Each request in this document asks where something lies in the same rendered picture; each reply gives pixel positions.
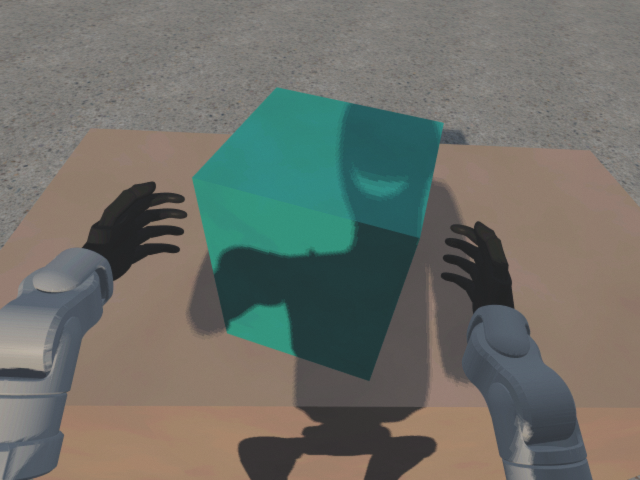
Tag left robot forearm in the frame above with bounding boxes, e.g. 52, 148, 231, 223
0, 248, 113, 480

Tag right robot hand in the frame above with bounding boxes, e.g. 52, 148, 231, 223
441, 221, 514, 314

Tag carton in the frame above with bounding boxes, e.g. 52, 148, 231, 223
192, 87, 444, 381

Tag pedestal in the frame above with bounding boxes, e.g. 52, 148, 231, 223
0, 128, 640, 480

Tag right robot forearm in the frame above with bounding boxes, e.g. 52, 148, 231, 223
462, 305, 593, 480

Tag left robot hand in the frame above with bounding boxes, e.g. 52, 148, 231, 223
82, 182, 187, 281

